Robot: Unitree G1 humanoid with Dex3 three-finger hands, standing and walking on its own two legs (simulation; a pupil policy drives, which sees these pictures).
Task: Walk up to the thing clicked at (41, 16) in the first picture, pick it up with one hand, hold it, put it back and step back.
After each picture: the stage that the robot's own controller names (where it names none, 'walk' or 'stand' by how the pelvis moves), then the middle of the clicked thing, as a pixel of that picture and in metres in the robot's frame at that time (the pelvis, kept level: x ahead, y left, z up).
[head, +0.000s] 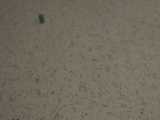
stand; (41, 18) +1.81 +0.56 -0.72
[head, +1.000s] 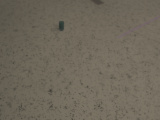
walk; (61, 25) +1.73 +0.24 -0.69
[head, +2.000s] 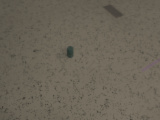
walk; (70, 52) +1.11 +0.09 -0.71
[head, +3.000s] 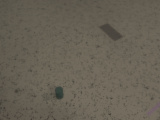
walk; (59, 93) +0.65 +0.17 -0.71
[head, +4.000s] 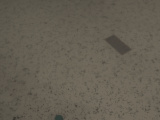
walk; out of the picture +0.44 +0.21 -0.70
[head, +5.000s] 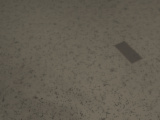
stand; out of the picture +0.37 +0.17 -0.71
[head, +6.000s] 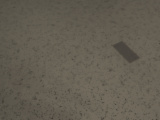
stand; out of the picture +0.38 +0.17 -0.72
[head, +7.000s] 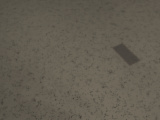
stand; out of the picture +0.37 +0.18 -0.73
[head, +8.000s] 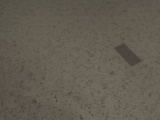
stand; out of the picture +0.35 +0.17 -0.73
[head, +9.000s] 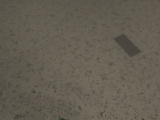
go down; out of the picture +0.37 +0.17 -0.72
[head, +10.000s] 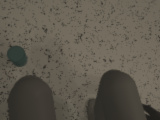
go down; (18, 57) +0.42 +0.23 -0.29
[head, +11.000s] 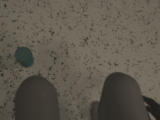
close in; (25, 58) +0.43 +0.23 -0.29
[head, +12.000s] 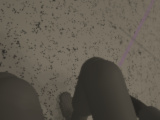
close in; out of the picture +0.41 +0.26 -0.22
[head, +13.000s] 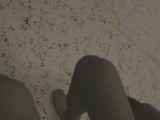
close; out of the picture +0.41 +0.27 -0.22
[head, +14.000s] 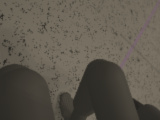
lift; out of the picture +0.35 +0.24 -0.20
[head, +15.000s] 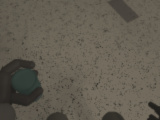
lift; (29, 86) +0.31 +0.18 +0.00
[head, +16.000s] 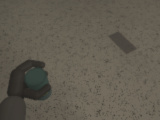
hold; (39, 85) +0.33 +0.16 +0.02
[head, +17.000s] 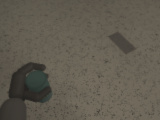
hold; (40, 87) +0.33 +0.17 +0.01
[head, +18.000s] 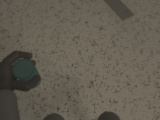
crouch; (28, 74) +0.37 +0.19 -0.05
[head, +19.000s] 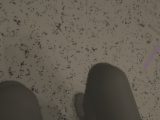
lower; out of the picture +0.44 +0.27 -0.16
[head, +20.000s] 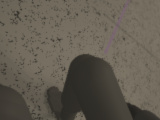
lower; out of the picture +0.43 +0.29 -0.23
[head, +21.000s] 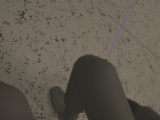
lower; out of the picture +0.43 +0.29 -0.22
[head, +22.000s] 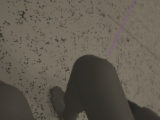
lower; out of the picture +0.43 +0.29 -0.23
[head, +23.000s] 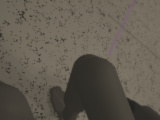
lower; out of the picture +0.43 +0.29 -0.23
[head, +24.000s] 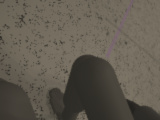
withdraw; out of the picture +0.42 +0.25 -0.23
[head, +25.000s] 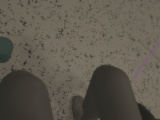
stand; (2, 50) +0.43 +0.23 -0.26
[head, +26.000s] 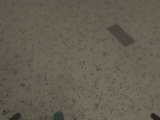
stand; (59, 118) +0.38 +0.15 -0.62
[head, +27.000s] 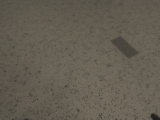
stand; out of the picture +0.39 +0.16 -0.67
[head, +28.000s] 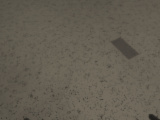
stand; out of the picture +0.38 +0.15 -0.67
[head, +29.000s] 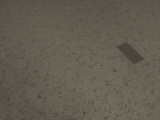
stand; out of the picture +0.40 +0.14 -0.72
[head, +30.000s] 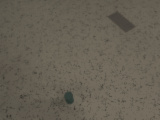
walk; (69, 98) +0.50 +0.15 -0.69
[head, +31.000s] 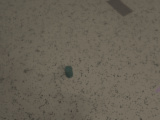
walk; (68, 72) +0.71 +0.15 -0.70
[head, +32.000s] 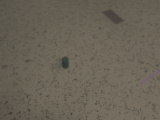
stand; (65, 62) +0.97 +0.18 -0.70
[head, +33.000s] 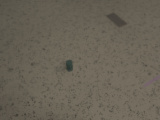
stand; (69, 65) +0.98 +0.15 -0.72
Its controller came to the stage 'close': yes
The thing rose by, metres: 0.71
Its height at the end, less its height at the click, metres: +0.00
